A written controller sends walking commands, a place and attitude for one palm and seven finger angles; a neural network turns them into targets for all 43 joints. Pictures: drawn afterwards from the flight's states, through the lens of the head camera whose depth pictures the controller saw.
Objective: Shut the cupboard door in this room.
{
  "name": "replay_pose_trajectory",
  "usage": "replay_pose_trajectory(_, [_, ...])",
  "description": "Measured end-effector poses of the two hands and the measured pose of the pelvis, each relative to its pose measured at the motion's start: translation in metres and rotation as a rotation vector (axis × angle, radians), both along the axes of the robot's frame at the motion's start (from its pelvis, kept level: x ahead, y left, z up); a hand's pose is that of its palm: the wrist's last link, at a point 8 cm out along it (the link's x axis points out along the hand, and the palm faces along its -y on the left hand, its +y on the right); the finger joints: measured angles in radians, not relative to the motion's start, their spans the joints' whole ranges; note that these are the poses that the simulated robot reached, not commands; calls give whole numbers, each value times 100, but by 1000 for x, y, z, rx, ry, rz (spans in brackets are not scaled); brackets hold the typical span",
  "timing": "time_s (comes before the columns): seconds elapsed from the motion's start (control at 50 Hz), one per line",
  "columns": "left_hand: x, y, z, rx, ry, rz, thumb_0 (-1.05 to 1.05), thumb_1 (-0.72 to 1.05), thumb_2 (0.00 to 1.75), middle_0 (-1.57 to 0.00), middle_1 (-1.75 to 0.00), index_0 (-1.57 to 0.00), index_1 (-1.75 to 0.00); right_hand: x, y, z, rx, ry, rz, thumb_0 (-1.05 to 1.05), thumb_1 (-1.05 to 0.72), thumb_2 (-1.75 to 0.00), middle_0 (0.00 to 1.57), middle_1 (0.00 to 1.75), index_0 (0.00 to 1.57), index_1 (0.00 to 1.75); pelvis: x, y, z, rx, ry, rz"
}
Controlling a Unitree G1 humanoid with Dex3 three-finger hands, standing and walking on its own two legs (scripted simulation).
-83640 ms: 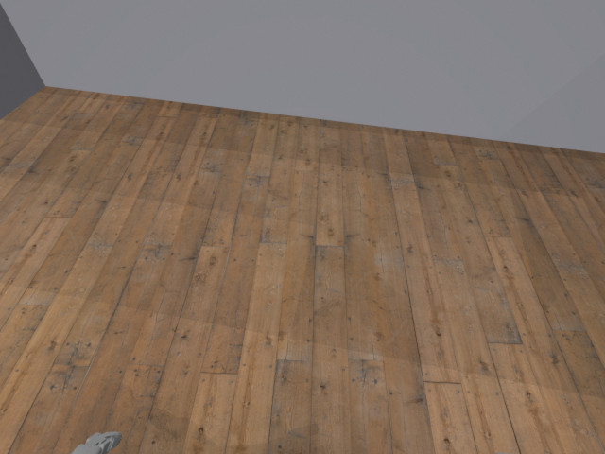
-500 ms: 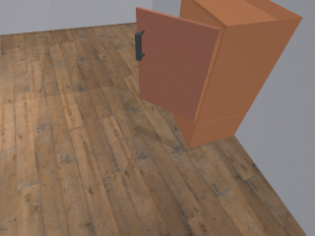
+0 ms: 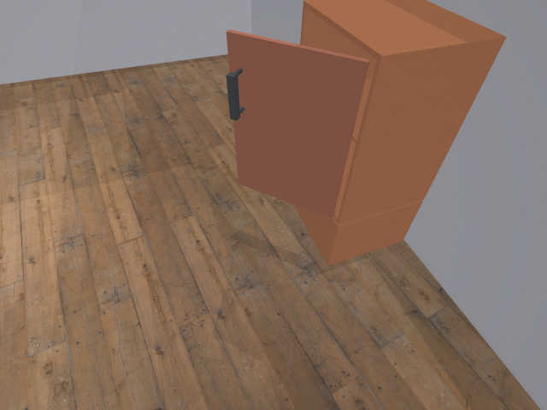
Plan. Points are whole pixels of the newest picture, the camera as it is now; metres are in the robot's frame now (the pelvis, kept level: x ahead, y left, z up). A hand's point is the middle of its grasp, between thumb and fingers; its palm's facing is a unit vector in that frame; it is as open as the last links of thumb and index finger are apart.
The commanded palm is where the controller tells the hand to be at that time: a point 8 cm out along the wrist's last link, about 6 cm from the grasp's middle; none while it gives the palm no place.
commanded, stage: let the arm hang, fingers relaxed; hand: left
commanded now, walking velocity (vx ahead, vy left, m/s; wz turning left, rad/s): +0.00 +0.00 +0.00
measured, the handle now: (237, 94) +0.99 +0.16 -0.04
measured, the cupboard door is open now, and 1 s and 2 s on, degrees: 42 42 42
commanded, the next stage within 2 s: look to check the result in 0.14 s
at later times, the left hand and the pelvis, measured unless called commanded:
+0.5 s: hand out of the picture -0.03 +0.17 -0.18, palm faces +0.02 -0.98 -0.19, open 7.4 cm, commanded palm none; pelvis +0.00 +0.00 +0.00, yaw -1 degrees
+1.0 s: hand out of the picture +0.02 +0.17 -0.18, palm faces +0.07 -0.98 -0.21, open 7.4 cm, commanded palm none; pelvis +0.01 -0.01 -0.01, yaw +3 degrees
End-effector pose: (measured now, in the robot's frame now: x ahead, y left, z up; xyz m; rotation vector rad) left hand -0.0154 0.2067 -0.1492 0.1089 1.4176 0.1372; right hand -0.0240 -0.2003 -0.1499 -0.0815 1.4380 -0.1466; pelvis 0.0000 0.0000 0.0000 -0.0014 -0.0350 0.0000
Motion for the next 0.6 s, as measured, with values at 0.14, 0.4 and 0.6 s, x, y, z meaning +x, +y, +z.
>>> replay_pose_trajectory(0.14, [-4, 0, 0, -1, 15, 3, 0, 91, 90, -20, -30, -20, -30, 0, -1, 1, -7, -1, -9, 1, -91, -90, 20, 30, 20, 30, 1, 1, 0, 2, 3, -4])
replay_pose_trajectory(0.4, [-19, 6, 3, 24, 68, 5, 0, 91, 90, -20, -30, -20, -30, 5, -14, 2, -28, -3, -9, 1, -91, -90, 19, 30, 20, 30, 3, -2, 0, 2, 0, -11])
replay_pose_trajectory(0.6, [-8, 8, 5, 37, 46, -5, 0, 91, 90, -20, -30, -20, -30, 15, -25, 3, -39, -18, -1, 1, -91, -90, 19, 30, 20, 30, 5, -6, 1, 2, -1, -11])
